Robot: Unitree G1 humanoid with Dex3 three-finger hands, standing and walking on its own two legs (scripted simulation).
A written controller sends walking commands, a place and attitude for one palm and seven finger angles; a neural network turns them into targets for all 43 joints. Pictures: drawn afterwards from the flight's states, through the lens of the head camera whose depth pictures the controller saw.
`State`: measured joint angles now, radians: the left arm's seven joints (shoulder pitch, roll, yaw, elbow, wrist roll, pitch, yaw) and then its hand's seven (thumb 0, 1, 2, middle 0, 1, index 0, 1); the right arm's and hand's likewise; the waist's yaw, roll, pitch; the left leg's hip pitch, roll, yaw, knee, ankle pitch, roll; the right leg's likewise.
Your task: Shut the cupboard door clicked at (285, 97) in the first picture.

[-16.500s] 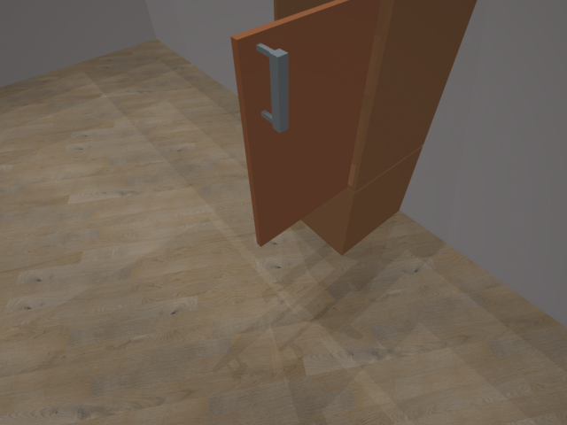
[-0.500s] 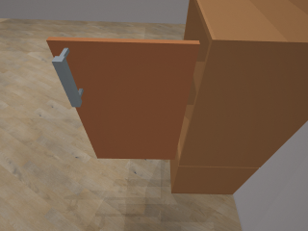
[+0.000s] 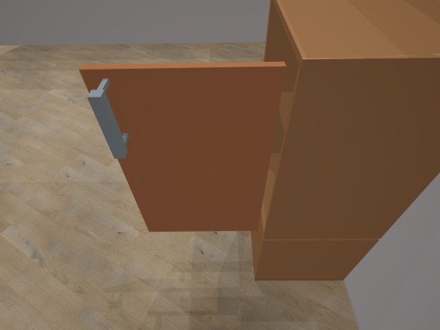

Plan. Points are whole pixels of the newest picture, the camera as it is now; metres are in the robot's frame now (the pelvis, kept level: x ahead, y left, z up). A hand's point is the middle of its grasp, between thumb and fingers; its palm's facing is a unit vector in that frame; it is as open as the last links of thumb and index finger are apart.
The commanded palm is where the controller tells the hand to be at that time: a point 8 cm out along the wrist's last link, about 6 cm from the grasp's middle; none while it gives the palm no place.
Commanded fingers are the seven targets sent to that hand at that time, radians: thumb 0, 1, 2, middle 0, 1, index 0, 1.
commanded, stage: look again from close up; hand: left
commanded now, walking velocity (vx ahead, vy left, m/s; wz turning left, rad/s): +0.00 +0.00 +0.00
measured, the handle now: (113, 120) +0.46 +0.23 +0.16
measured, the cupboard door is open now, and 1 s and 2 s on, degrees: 90 90 90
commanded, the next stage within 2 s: raise the hand and make a fist in 0.24 s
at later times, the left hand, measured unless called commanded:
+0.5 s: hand (113, 303) +0.18 +0.21 -0.04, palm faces +0.22 -0.96 -0.18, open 7.2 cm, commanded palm +0.11 +0.24 -0.05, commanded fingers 0.00 0.90 0.90 -0.35 -0.46 -0.35 -0.46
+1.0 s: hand (124, 303) +0.16 +0.16 +0.04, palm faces -0.05 -1.00 -0.06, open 5.0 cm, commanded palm +0.12 +0.24 +0.03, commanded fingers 0.00 0.90 0.90 -0.81 -0.96 -0.81 -0.96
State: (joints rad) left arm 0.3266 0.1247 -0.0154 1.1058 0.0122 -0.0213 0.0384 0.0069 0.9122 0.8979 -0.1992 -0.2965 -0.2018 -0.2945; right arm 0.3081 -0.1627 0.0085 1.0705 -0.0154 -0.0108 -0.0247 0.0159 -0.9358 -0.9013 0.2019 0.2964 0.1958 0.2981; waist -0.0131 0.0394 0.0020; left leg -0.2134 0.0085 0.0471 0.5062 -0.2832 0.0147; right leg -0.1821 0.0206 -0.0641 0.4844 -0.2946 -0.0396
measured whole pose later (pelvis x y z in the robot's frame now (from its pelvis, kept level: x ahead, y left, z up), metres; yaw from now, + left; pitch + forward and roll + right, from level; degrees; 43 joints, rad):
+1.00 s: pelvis -0.04 -0.01 -0.07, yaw +3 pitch +8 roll -2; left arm 0.37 0.23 0.08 -0.19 -0.28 -0.39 -0.30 0.02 0.91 0.90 -0.62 -0.77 -0.63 -0.76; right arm 0.17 -0.20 0.06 0.52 0.04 -0.24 -0.06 0.01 -0.90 -0.90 0.21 0.30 0.20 0.30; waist 0.05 0.06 -0.09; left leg -0.75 0.02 -0.04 1.07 -0.46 0.00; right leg -0.67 0.02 -0.15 1.01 -0.49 -0.06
